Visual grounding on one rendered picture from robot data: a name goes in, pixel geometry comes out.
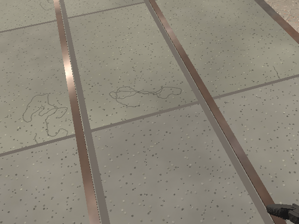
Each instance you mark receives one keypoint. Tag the right robot hand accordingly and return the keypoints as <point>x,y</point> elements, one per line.
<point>284,211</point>

